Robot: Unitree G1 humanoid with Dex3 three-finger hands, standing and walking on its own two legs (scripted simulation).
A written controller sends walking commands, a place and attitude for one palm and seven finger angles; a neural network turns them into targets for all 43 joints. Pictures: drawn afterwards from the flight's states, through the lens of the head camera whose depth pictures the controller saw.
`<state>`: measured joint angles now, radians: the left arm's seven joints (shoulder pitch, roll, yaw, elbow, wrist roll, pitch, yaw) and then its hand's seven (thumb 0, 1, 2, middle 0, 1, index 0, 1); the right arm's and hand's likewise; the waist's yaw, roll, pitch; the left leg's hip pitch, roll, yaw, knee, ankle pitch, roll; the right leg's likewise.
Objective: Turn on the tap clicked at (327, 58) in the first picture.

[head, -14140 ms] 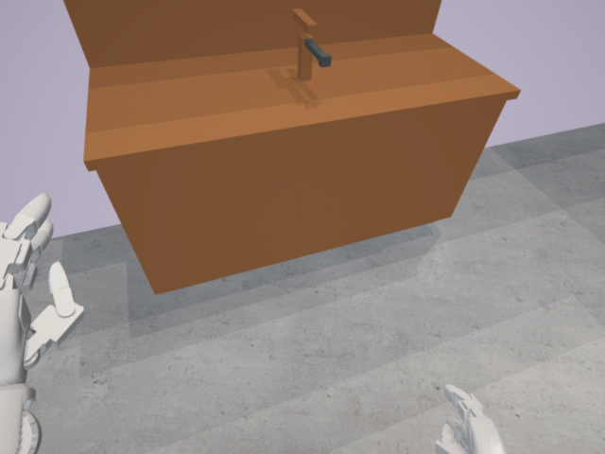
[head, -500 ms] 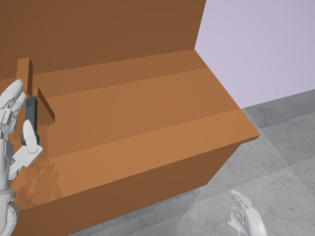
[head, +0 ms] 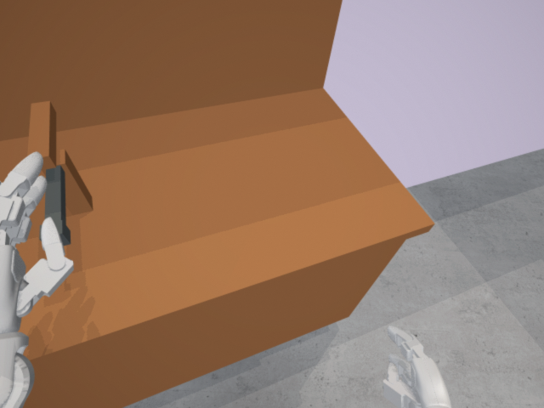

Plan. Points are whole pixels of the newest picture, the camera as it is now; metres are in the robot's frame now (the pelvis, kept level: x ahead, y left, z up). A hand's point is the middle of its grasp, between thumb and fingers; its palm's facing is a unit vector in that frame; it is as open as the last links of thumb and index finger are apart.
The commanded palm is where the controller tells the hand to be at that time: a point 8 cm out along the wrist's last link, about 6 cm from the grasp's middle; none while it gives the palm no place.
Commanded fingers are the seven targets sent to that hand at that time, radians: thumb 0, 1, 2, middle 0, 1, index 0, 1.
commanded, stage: come to a stop and stand still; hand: left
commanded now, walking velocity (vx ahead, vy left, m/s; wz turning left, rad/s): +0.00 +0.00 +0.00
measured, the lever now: (55, 234) +0.31 +0.34 +0.06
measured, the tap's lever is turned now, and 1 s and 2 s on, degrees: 0 0 0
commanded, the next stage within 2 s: look again from close up in 0.88 s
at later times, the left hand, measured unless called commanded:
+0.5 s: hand (75, 258) +0.24 +0.25 +0.13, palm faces +0.31 -0.87 -0.39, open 7.4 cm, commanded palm +0.19 +0.28 +0.18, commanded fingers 0.00 0.90 0.90 -0.20 -0.30 -0.20 -0.30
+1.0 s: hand (51, 243) +0.25 +0.26 +0.16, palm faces +0.36 -0.86 -0.35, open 7.4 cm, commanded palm +0.18 +0.30 +0.18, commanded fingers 0.00 0.90 0.90 -0.20 -0.30 -0.20 -0.30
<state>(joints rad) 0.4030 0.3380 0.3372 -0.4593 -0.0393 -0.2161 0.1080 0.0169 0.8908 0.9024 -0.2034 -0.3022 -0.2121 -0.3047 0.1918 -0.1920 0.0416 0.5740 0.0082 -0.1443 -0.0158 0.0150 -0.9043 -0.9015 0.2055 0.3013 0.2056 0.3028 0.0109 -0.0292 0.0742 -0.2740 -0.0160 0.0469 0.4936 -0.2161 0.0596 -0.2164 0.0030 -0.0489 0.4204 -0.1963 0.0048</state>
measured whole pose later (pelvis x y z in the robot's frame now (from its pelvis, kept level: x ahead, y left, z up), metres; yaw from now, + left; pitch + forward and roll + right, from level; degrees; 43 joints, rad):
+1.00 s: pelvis +0.02 +0.02 +0.00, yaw +0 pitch +0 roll -2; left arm 0.42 0.37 0.36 -0.51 -0.05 -0.21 0.10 0.02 0.89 0.90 -0.21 -0.30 -0.21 -0.30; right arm 0.19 -0.19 0.04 0.56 0.01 -0.11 -0.03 0.01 -0.91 -0.90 0.20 0.30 0.20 0.30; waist 0.03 -0.04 0.07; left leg -0.23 -0.04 0.06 0.47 -0.24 0.08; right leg -0.17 -0.02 -0.04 0.38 -0.21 0.03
